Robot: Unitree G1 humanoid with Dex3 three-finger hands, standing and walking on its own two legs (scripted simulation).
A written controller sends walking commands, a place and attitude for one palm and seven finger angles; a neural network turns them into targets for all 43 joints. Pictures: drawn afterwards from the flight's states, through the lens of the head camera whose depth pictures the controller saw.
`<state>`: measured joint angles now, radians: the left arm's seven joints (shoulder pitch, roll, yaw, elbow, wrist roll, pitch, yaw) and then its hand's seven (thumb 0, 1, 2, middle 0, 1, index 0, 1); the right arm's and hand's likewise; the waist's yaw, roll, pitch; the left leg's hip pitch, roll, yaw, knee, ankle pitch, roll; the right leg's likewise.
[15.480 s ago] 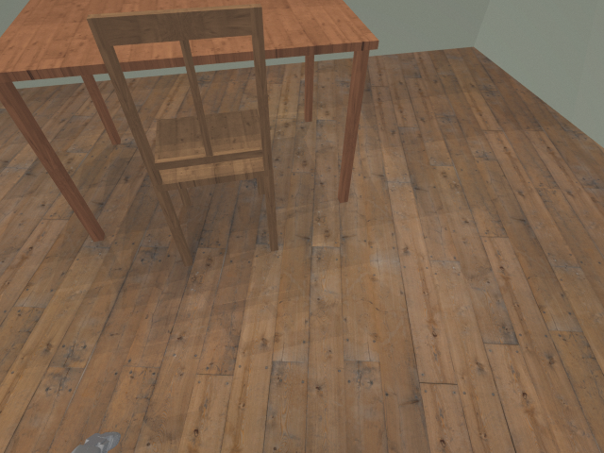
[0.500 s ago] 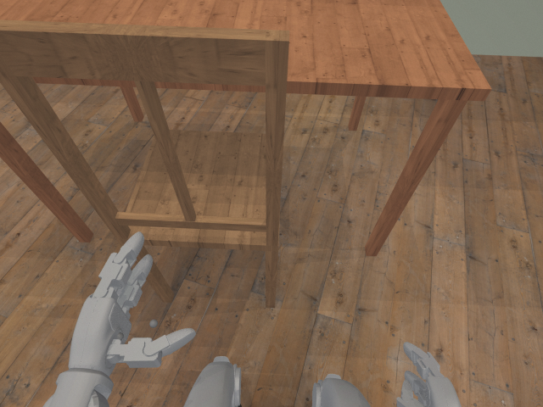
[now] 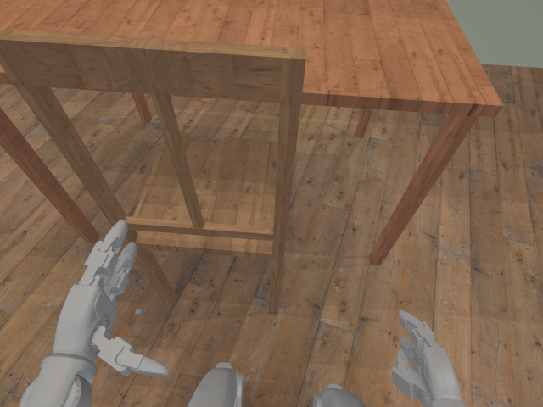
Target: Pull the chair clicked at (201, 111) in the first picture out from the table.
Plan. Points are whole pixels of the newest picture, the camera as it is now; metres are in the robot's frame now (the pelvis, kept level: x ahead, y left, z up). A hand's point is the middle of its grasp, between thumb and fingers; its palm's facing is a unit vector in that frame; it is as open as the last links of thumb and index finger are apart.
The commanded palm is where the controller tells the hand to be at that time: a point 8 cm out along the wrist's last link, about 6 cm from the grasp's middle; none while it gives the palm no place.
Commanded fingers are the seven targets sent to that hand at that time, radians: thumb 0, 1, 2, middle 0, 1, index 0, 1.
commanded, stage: raise the hand toward the chair's back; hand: left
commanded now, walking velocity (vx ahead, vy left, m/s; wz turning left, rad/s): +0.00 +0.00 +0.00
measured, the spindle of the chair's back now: (183, 172) +0.49 +0.20 +0.02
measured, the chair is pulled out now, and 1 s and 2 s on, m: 0.00 0.00 0.00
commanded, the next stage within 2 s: aim the fingers beside a spindle in 0.70 s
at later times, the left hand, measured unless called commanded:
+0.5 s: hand (127, 294) +0.25 +0.21 +0.05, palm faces -0.01 -1.00 -0.06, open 16.9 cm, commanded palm +0.23 +0.27 +0.06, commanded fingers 0.00 -0.50 0.30 -0.06 -0.08 -0.06 -0.08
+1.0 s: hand (135, 293) +0.25 +0.20 +0.05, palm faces -0.02 -1.00 -0.05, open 16.9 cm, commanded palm +0.24 +0.26 +0.05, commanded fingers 0.00 -0.50 0.30 -0.06 -0.08 -0.06 -0.08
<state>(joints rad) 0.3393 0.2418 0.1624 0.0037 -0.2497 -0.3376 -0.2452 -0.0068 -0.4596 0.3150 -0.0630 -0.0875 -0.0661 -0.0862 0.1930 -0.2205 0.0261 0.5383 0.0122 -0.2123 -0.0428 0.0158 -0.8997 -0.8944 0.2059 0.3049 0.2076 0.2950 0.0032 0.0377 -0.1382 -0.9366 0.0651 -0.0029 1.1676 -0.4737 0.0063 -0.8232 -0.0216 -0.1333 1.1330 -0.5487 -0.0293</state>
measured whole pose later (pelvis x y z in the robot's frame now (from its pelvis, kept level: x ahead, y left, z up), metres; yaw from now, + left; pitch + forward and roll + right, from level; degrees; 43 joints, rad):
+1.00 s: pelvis +0.00 +0.01 +0.00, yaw +0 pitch +14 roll -3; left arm 0.24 0.26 0.21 0.11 -0.27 -0.36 -0.29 -0.01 -0.50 0.30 -0.06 -0.08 -0.06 -0.08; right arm 0.22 -0.26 0.03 0.57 0.01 -0.22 -0.04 0.02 -0.90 -0.89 0.21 0.31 0.21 0.30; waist -0.02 0.04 -0.13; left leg -0.94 0.06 0.00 1.15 -0.47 0.01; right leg -0.82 -0.03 -0.13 1.11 -0.54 -0.02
